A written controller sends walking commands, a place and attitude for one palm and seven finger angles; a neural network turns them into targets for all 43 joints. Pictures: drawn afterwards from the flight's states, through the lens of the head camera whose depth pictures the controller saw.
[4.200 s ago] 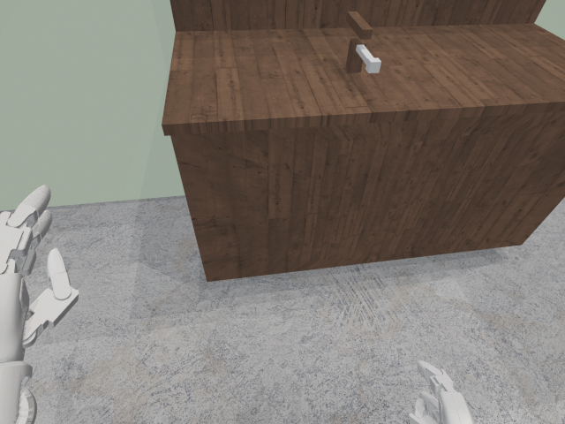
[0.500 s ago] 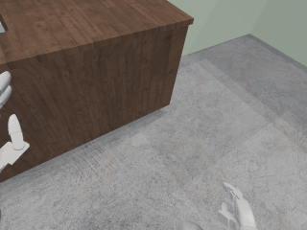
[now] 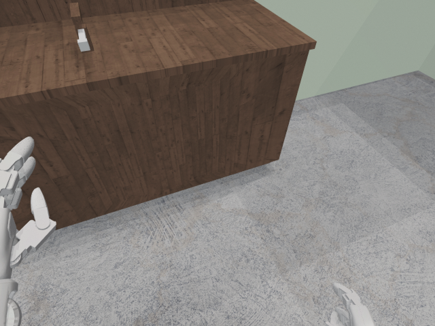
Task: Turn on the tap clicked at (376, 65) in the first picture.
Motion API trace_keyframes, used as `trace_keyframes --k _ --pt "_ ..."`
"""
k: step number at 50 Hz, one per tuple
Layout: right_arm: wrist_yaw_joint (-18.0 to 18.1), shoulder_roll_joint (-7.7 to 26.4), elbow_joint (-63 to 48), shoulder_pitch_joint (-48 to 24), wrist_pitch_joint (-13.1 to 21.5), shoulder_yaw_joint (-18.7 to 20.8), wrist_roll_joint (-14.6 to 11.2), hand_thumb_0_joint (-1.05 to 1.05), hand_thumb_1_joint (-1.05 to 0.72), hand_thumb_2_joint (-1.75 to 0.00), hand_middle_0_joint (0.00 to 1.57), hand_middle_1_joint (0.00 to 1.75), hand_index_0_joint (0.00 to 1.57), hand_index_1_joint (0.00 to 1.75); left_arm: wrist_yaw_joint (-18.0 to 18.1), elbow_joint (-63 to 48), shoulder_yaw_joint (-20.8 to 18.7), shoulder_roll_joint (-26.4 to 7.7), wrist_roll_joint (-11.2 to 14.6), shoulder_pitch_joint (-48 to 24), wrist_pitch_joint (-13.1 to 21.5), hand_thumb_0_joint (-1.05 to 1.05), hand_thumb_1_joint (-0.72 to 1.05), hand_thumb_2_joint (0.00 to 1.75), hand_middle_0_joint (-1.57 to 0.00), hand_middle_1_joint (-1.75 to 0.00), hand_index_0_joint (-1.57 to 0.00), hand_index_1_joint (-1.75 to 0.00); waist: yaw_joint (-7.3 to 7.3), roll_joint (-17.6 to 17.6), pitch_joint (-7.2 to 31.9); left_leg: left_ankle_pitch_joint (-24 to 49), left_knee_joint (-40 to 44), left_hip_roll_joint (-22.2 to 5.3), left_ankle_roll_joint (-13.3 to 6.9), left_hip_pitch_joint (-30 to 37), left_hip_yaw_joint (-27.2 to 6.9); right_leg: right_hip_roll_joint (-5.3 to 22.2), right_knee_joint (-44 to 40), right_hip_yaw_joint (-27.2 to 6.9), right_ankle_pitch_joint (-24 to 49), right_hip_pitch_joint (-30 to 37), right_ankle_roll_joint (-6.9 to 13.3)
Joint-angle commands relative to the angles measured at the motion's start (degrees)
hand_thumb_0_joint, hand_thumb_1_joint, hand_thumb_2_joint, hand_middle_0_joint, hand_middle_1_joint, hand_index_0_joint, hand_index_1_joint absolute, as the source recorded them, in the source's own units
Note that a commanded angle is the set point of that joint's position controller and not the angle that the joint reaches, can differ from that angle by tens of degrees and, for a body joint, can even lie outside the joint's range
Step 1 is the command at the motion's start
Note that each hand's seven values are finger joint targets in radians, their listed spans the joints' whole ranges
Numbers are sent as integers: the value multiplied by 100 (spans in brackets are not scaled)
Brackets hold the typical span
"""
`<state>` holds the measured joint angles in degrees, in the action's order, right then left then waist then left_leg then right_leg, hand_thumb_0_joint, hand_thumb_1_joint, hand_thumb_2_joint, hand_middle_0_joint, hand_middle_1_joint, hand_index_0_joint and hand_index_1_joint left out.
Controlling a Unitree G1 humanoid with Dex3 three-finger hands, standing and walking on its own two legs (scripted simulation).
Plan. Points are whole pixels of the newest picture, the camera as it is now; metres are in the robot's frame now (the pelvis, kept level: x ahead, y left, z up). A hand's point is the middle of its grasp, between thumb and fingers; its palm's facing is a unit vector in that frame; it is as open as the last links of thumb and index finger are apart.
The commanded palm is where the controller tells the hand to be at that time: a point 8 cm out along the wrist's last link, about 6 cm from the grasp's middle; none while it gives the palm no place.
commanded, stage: take the last steps up to it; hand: left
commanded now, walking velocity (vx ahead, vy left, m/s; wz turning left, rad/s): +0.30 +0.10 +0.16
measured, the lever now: (83, 44) +0.87 +0.46 +0.10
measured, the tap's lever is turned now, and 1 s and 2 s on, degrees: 0 0 0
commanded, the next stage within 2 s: none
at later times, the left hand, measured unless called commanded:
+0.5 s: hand (11, 242) +0.19 +0.27 +0.17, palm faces +0.46 -0.77 -0.44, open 7.4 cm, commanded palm +0.13 +0.30 +0.17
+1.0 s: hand (25, 175) +0.28 +0.30 +0.18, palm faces +0.42 -0.81 -0.40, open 7.4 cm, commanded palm +0.22 +0.34 +0.17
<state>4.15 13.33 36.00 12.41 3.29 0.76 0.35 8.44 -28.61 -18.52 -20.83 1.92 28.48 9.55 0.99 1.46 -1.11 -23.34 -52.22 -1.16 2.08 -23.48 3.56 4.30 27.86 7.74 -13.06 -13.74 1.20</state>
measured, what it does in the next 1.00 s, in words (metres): steps on the spot: left foot, then right foot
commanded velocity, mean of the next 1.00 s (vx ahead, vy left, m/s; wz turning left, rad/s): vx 0.30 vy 0.04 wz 0.02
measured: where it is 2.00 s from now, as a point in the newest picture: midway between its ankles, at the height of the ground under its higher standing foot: (207, 325)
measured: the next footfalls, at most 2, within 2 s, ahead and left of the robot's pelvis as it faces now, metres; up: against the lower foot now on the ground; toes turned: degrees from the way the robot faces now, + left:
left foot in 0.12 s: +0.01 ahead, +0.14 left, +0.00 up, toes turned +8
right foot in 0.46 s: +0.05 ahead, -0.08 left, +0.00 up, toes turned -6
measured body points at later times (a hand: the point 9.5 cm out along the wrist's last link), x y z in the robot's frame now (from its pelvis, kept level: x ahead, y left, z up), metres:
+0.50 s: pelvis -0.01 +0.02 -0.01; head -0.02 +0.00 +0.44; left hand +0.16 +0.31 +0.19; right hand +0.15 -0.16 -0.12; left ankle -0.03 +0.14 -0.74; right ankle +0.02 -0.08 -0.74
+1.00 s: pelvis +0.07 +0.05 +0.00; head +0.09 +0.06 +0.45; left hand +0.25 +0.34 +0.20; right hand +0.24 -0.16 -0.09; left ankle +0.09 +0.16 -0.74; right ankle +0.07 -0.07 -0.68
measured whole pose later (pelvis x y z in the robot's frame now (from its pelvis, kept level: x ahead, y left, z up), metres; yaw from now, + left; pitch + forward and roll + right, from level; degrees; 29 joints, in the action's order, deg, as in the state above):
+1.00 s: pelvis +0.07 +0.05 +0.00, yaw +2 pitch +0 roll -1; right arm 2.8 8.1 35.1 10.8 6.1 -0.3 -0.1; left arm 8.9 -30.2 -21.4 -21.6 0.9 25.7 12.6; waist 0.9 0.8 -2.5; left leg -13.5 -29.6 -4.7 -1.3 -15.7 9.3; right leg 3.8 58.8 5.4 -24.5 -26.7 -1.4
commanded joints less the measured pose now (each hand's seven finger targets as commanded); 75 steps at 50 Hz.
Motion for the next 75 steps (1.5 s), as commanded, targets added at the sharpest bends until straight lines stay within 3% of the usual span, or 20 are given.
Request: trace_keyframes --k 1,4,6,8,13,21,24,26,31,39,41,43,49,56,57,59,60,65,72,75 --pt "38 347 -1049 -610 381 165 28 0 -90 -90 20 30 20 30 274 -1402 -920 -1043 -8 -328 495 0 90 90 -20 -30 -20 -30 -292 829 716 -369 1251 -113 -165 62 215 1641 -1050 -1504 63 641 691" --pt "66 376 -980 -326 398 203 28 0 -90 -90 20 30 20 30 340 -1463 -784 -884 -14 -596 508 0 90 90 -20 -30 -20 -30 -42 318 853 222 2801 89 -256 1289 481 1161 -369 -1092 -882 152 330" --pt "106 645 -1097 -363 439 286 -34 0 -90 -90 20 30 20 30 327 -1707 -586 -734 -3 -899 639 0 90 90 -20 -30 -20 -30 -1 -1909 570 913 3606 -1451 -929 2277 -1533 -35 1938 -114 -1443 -1517 -261" --pt "33 526 -817 -353 515 242 -35 0 -90 -90 20 30 20 30 234 -1135 -767 -1055 -187 -894 725 0 90 90 -20 -30 -20 -30 20 -1802 262 693 3928 -2264 -1631 1588 -2783 74 3609 -583 -1838 -2331 -258" --pt "-63 499 -691 -412 643 234 -96 0 -90 -90 20 30 20 30 75 -1198 -384 -646 -190 -912 706 0 90 90 -20 -30 -20 -30 -69 -1325 -35 410 3911 -1474 -1227 820 -1127 32 2877 -219 -886 -1643 -347" --pt "31 434 -689 -584 495 68 6 0 -90 -90 20 30 20 30 107 -677 -489 -755 -158 -1103 454 0 90 90 -20 -30 -20 -30 -95 -972 215 -794 3289 -1286 -824 231 -734 -360 14 237 -764 491 -306" --pt "3 248 -731 -524 395 59 -17 0 -90 -90 20 30 20 30 178 -723 -850 -1243 -180 -1130 450 0 90 90 -20 -30 -20 -30 -122 1308 513 -791 218 -151 -312 -1361 290 1509 -1350 -2901 -1521 1648 749" --pt "-71 438 -762 -743 439 198 -41 0 -90 -90 20 30 20 30 145 -754 -861 -1191 -54 -1076 507 0 90 90 -20 -30 -20 -30 -184 1239 295 -370 -1527 -201 -125 -1744 -445 2078 -1784 -3901 -1992 1118 1126" --pt "-42 302 -761 -737 286 68 -23 0 -90 -90 20 30 20 30 138 -1165 -924 -1084 -86 -600 731 0 90 90 -20 -30 -20 -30 -91 457 349 328 -100 -504 -63 -776 -16 1448 -1316 -1231 243 474 777" --pt "96 438 -989 -389 371 278 -27 0 -90 -90 20 30 20 30 292 -1453 -785 -903 -59 -717 671 0 90 90 -20 -30 -20 -30 -77 101 535 1032 2665 -195 -228 1480 655 804 -48 -799 -296 66 351" --pt "98 683 -1048 -352 404 359 -87 0 -90 -90 20 30 20 30 279 -1625 -686 -800 -71 -927 753 0 90 90 -20 -30 -20 -30 14 -1969 647 1523 3301 -1762 -975 2641 -1713 -198 2364 -84 -1479 -1599 -165" --pt "47 497 -947 -469 475 252 -15 0 -90 -90 20 30 20 30 212 -1287 -889 -1138 -133 -921 815 0 90 90 -20 -30 -20 -30 30 -1861 417 889 3862 -2465 -1634 1986 -2862 16 3895 -693 -2024 -2237 -141" --pt "-98 470 -851 -400 577 248 -57 0 -90 -90 20 30 20 30 120 -1655 -793 -780 -70 -108 732 0 90 90 -20 -30 -20 -30 -73 -1422 638 1961 3577 -1707 -1177 1494 -706 92 2632 -198 -868 -1590 -284" --pt "35 391 -836 -539 426 147 -57 0 -90 -90 20 30 20 30 112 -830 -851 -843 -38 -404 533 0 90 90 -20 -30 -20 -30 -96 -970 553 521 2803 -1430 -766 714 -129 -277 155 392 -424 327 -306" --pt "42 367 -803 -513 390 144 -59 0 -90 -90 20 30 20 30 123 -728 -872 -895 -64 -457 502 0 90 90 -20 -30 -20 -30 -112 -521 645 351 2075 -1209 -658 389 57 -102 -230 64 -433 822 -184" --pt "-5 181 -925 -633 361 73 -75 0 -90 -90 20 30 20 30 176 -846 -1081 -1288 -89 -663 497 0 90 90 -20 -30 -20 -30 -209 1720 696 -929 -887 -47 -235 -1670 431 1935 -1216 -3336 17 1829 883" --pt "-71 356 -880 -725 395 151 -64 0 -90 -90 20 30 20 30 144 -761 -967 -1122 -14 -836 494 0 90 90 -20 -30 -20 -30 -197 1501 712 -740 -1612 -209 -173 -1728 -252 2175 -1409 -3631 -631 1487 979" --pt "-49 290 -745 -868 244 98 -62 0 -90 -90 20 30 20 30 141 -1430 -959 -1080 -93 -657 738 0 90 90 -20 -30 -20 -30 -99 446 413 109 -639 -596 -58 -970 -185 1607 -1054 -1263 1135 630 753" --pt "62 328 -1032 -494 313 246 -12 0 -90 -90 20 30 20 30 334 -1581 -981 -958 -38 -360 683 0 90 90 -20 -30 -20 -30 -148 236 734 1225 2504 -92 -168 1180 824 923 -158 -655 433 453 402" --pt "64 613 -1141 -353 344 376 -110 0 -90 -90 20 30 20 30 294 -1693 -753 -827 -39 -844 816 0 90 90 -20 -30 -20 -30 9 -2025 778 2443 3347 -2062 -1143 2639 -2226 -227 2903 -60 -2084 -1693 -198"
